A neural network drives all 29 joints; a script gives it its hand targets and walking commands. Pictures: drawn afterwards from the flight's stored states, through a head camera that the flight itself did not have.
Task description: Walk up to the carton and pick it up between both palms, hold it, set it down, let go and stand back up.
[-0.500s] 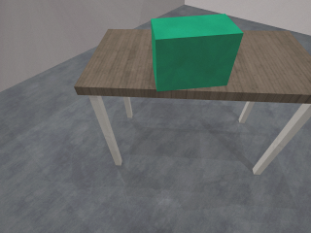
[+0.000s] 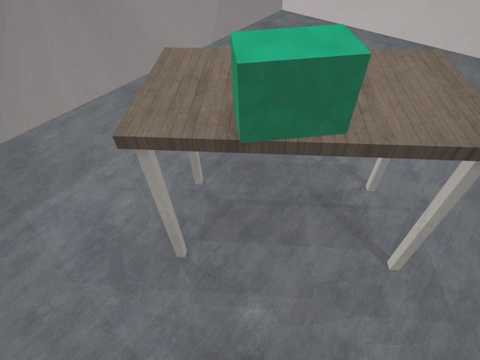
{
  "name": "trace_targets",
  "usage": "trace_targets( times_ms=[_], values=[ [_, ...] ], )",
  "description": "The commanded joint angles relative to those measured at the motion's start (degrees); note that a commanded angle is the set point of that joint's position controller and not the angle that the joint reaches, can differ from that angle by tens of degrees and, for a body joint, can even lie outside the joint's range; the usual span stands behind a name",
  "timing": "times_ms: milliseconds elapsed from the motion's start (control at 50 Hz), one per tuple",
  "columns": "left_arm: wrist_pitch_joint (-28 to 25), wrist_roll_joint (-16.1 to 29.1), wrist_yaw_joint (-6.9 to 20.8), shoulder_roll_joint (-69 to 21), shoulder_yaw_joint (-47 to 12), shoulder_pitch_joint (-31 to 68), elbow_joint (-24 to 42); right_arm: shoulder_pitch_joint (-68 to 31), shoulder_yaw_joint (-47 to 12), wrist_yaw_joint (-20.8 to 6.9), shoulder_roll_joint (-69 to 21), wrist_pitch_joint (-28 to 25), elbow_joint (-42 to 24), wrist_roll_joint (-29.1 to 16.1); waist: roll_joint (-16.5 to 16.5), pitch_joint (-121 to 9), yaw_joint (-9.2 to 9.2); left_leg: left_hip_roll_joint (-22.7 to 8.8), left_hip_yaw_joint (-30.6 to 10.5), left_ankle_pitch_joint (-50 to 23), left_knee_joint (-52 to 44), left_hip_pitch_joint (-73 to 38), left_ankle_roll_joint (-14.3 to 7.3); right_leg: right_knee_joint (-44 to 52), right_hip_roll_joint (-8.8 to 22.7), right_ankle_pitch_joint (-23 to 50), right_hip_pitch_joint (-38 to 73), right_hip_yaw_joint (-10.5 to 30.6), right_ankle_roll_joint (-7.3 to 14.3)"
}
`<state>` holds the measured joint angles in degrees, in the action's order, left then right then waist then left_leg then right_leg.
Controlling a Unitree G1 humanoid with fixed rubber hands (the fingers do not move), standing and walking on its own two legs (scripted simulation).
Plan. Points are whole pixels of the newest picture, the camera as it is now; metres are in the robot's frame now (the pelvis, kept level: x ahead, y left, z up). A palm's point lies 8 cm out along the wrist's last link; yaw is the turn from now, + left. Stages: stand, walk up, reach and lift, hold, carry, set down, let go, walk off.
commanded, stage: stand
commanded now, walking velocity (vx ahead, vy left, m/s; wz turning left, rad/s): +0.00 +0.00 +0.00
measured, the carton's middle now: (290, 84) +0.75 -0.09 +0.09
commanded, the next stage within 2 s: walk up in 0.04 s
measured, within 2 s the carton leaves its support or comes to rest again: neither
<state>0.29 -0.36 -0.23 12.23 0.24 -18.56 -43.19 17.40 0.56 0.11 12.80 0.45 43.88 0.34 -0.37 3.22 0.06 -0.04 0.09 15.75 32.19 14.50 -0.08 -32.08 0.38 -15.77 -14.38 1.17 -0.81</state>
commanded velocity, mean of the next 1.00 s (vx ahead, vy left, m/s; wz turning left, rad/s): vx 0.00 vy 0.00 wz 0.00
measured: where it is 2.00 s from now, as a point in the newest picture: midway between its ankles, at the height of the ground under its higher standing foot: (270, 334)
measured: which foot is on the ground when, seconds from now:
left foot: down 0.00-0.50, up 0.52-0.86, down 0.88-1.00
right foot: down 0.00-0.30, up 0.32-0.46, down 0.48-0.90, up 0.92-1.00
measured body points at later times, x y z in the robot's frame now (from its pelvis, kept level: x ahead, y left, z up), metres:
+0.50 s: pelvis +0.04 -0.04 -0.01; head +0.04 -0.05 +0.44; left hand +0.10 +0.23 -0.13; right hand +0.03 -0.31 -0.15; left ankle +0.02 +0.12 -0.73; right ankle +0.09 -0.16 -0.73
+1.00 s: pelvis +0.20 -0.03 -0.02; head +0.21 -0.01 +0.43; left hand +0.20 +0.23 -0.16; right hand +0.29 -0.28 -0.12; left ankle +0.27 +0.08 -0.73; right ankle +0.12 -0.15 -0.66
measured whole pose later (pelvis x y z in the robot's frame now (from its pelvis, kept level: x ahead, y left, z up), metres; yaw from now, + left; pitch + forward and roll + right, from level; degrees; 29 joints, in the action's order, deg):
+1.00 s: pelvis +0.20 -0.03 -0.02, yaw -1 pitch -4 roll +0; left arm 1.1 -2.5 1.1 15.2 1.9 -26.2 -45.2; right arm 19.1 1.8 0.2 12.0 -2.3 38.3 2.8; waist 2.8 4.7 0.8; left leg -1.5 3.5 17.2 42.1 21.6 -1.6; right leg -67.7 0.7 -28.5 -19.9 -0.2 0.8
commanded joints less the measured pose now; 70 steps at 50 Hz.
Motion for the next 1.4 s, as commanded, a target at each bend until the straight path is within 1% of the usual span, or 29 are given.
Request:
trace_targets(
  times_ms=[0,200,220,260,300,340,380,420,440,460,480,500,540,620,780,840,860,880,900,920,980,1020,1120,1180,1200,1220,1240,1260,1380],
  values=[
    [-1.69,-0.08,-0.47,8.89,2.57,-1.28,4.88,1.24,2.5,0.53,8.52,-1.71,-4.65,0.14,0.89,-1.64,-0.09,-4.48,-5.97,-1.81,-7.45,-0.45,-1.9,7.32,4.08,1.89,-1.63,5.58,2.23],
    [-1.65,-0.07,-0.65,8.91,2.31,-1.8,3.85,1.17,2.17,0.7,8.69,-1.69,-3.58,-0.01,0.31,-1.98,0.01,-4.79,-5.65,-3.34,-7.66,-0.86,-1.75,7.09,4.01,4.28,-0.58,5.65,2.26],
    [-1.81,-1.64,0.26,9.31,3.99,-6.1,3.45,7.29,4.33,0.0,9.57,-2.23,-3.39,2.38,-0.41,-7.34,-0.73,-4.35,-6.91,23.78,-7.3,-6.08,-4.52,2.41,1.05,-21.91,-1.99,4.72,4.31],
    [-1.62,-2.51,1.12,7.61,4.11,-1.41,5.75,10.45,6.04,-0.03,13.58,-2.4,-1.46,2.96,-5.41,4.07,-3.97,-14.89,-22.42,36.26,-17.98,-7.81,-11.15,-10.51,-1.63,-18.68,-19.57,-1.88,2.31],
    [-1.68,-2.67,1.59,6.78,4.31,0.32,7.85,9.61,6.63,0.56,15.35,-2.92,-1.01,3.23,-7.74,9.79,-5.06,-23.28,-31.25,33.96,-23.82,-6.71,-17.04,-19.38,3.27,-14.15,-27.47,1.18,1.36],
    [-2.19,-2.47,1.92,7.49,4.81,-0.49,8.78,9.03,5.9,0.83,13.7,-3.29,-0.4,3.51,-5.84,8.29,-4.27,-22.19,-28.08,28.94,-23.13,-5.6,-16.45,-18.63,5.69,-13.88,-25.8,2.62,1.04],
    [-2.81,-1.81,2.59,6.85,5.52,-5.33,8.02,3.07,5.92,0.57,13.78,-3.1,-1.23,3.43,-10.32,4.81,-0.8,-18.11,-19.07,26.31,-20.28,1.47,-13.4,-12.28,5.54,-12.21,-12.79,1.16,1.28],
    [-3.59,-1.37,2.67,6.53,6.68,-15.08,5.0,-2.68,5.11,-0.11,12.66,-2.47,-1.77,2.54,-7.26,1.85,5.03,-10.88,-7.41,25.67,-10.94,16.36,-8.98,-2.02,1.17,-0.03,10.63,-4.24,2.31],
    [-3.83,-1.51,2.07,8.23,7.87,-20.71,2.39,-3.26,3.84,-0.41,9.35,-1.96,-2.35,2.41,-1.2,1.41,7.5,-6.03,-1.73,29.05,-0.6,22.9,-6.66,-0.97,-2.15,-0.39,18.87,-6.13,1.8],
    [-3.87,-2.23,1.37,11.67,8.61,-25.11,1.28,-1.23,2.44,-0.71,4.55,-1.7,-3.08,2.33,10.41,0.52,9.07,-1.18,3.43,27.04,16.39,26.35,-3.73,2.56,2.23,-10.09,21.01,2.6,3.41],
    [-3.77,-3.35,0.4,17.06,8.43,-22.79,3.83,0.36,1.68,-0.86,2.09,-1.64,-5.55,1.71,19.38,1.95,7.71,2.88,2.96,24.18,30.89,30.47,-0.95,20.19,17.78,-39.16,13.06,33.15,9.91],
    [-3.0,-2.92,-0.46,18.28,8.91,-17.03,4.2,1.25,3.03,-0.7,7.22,-0.67,-6.18,2.19,10.91,7.78,4.77,-1.89,-3.13,20.76,34.92,29.9,-1.45,27.72,24.56,-51.21,3.39,45.57,15.94],
    [-3.05,-2.3,-1.06,15.57,7.16,-12.24,5.02,3.14,3.68,-1.31,9.8,-0.03,-4.89,2.32,4.18,13.71,2.73,-5.19,-3.88,11.84,38.15,31.55,-0.22,25.23,23.12,-41.65,0.96,37.52,17.29],
    [-4.01,-2.36,-0.72,12.49,5.16,-8.54,3.16,6.26,3.71,-2.43,7.78,-1.53,-4.29,2.35,8.31,10.61,1.08,-6.82,-2.36,5.14,28.15,22.04,0.77,21.33,16.02,-16.97,-1.82,17.93,14.46],
    [-4.11,-1.53,0.17,14.08,5.17,-10.43,0.93,1.56,4.44,-2.21,5.98,-2.55,-9.44,2.4,7.17,4.16,2.36,-4.03,3.2,-1.85,7.02,9.0,-0.55,13.99,13.32,-2.36,0.56,8.36,13.6],
    [-3.3,-1.62,0.76,11.21,3.45,-8.82,2.0,12.99,5.82,-0.73,8.7,-3.88,-7.6,2.76,-0.64,0.19,-3.41,-0.69,3.43,-3.33,0.01,-10.6,-2.84,-1.85,8.77,-0.13,-8.57,2.96,9.22],
    [-3.36,-1.68,0.97,7.33,2.0,-11.37,2.9,17.99,6.61,-0.02,11.94,-4.4,-6.7,3.72,-9.55,-3.52,-5.57,-8.27,-7.32,3.24,-3.24,-18.32,-5.44,-18.6,4.31,0.69,-13.69,-2.15,5.97],
    [-3.02,-1.56,1.2,5.17,1.68,-15.66,4.37,19.43,7.53,0.56,17.12,-4.31,-7.46,3.85,-18.42,-5.88,-5.06,-22.78,-33.44,15.41,-13.45,-20.67,-12.07,-32.89,-2.57,-15.62,-21.69,-5.28,1.97],
    [-1.43,-2.41,0.77,10.27,3.42,-13.18,4.19,18.69,7.78,1.2,17.38,-3.41,-6.45,2.17,-9.99,-3.92,-6.08,-26.63,-42.17,26.04,-18.7,-15.25,-17.22,-39.02,0.01,-18.4,-23.31,-0.12,1.94],
    [-0.7,-2.62,0.9,11.43,3.89,-10.57,4.98,15.85,7.11,1.52,15.67,-3.13,-7.32,1.78,-6.54,0.76,-4.99,-25.54,-39.0,26.95,-19.07,-11.42,-16.77,-43.25,1.67,-14.56,-25.55,1.66,1.81],
    [-0.85,-2.16,1.53,9.66,4.01,-8.22,6.68,8.76,5.51,1.48,13.19,-3.56,-7.9,2.41,-6.26,6.2,-2.85,-21.53,-23.71,14.97,-18.26,-0.46,-16.11,-39.26,5.35,-9.11,-23.92,3.15,0.68],
    [-1.0,-1.71,2.3,8.51,4.01,-9.51,6.88,5.48,4.92,1.11,12.57,-4.31,-7.39,2.64,-7.51,5.34,-0.93,-18.97,-16.96,9.95,-18.12,3.35,-15.16,-32.77,6.05,-8.1,-18.83,3.01,-0.1],
    [-2.22,-1.46,3.13,6.57,4.34,-7.57,8.27,3.99,5.0,0.44,13.35,-4.46,-6.34,2.41,-12.64,1.58,-0.86,-14.87,-6.06,1.37,-11.07,5.51,-13.61,-12.32,5.08,-4.5,-6.88,-2.75,0.73],
    [-2.91,-1.73,2.25,8.58,5.72,-12.88,7.22,2.08,3.79,0.03,11.11,-2.75,-6.7,1.57,-2.39,0.3,2.95,-10.68,-1.9,12.07,-1.22,17.71,-9.12,-5.7,-1.05,5.62,10.98,-7.6,1.55],
    [-3.1,-1.71,1.46,9.65,6.04,-13.95,7.76,3.44,3.08,-0.19,9.59,-2.15,-6.64,1.45,2.2,0.3,3.69,-8.4,0.6,13.16,5.47,19.11,-6.64,-2.89,-0.71,3.11,12.89,-4.89,2.21],
    [-3.39,-2.12,0.66,13.64,6.68,-14.81,8.67,4.68,1.43,-0.63,5.54,-1.84,-7.94,0.95,13.34,0.2,4.88,-3.94,5.77,13.74,20.04,21.8,-2.81,4.41,9.34,-7.46,11.79,10.23,5.76],
    [-2.7,-1.72,-0.07,18.98,7.57,-14.09,9.79,6.37,1.68,-0.41,6.08,-0.9,-9.33,0.61,18.2,0.28,4.44,1.07,4.94,23.68,30.8,22.28,-0.38,17.84,21.34,-21.57,4.01,32.86,13.96],
    [-1.86,-1.19,-0.72,19.13,7.96,-12.64,9.44,4.78,2.89,0.11,9.99,0.59,-9.2,1.71,12.22,3.92,4.54,-2.37,-0.22,23.72,37.33,22.66,-0.48,21.15,25.29,-30.89,-0.1,39.02,18.97],
    [-2.05,-2.14,-1.3,13.96,4.79,-2.56,10.63,7.17,2.27,-0.4,7.42,-0.96,-7.51,1.02,12.51,-0.15,0.66,-5.27,0.06,15.97,21.26,12.67,1.48,8.32,16.82,11.76,0.33,12.99,14.9]
  ],
)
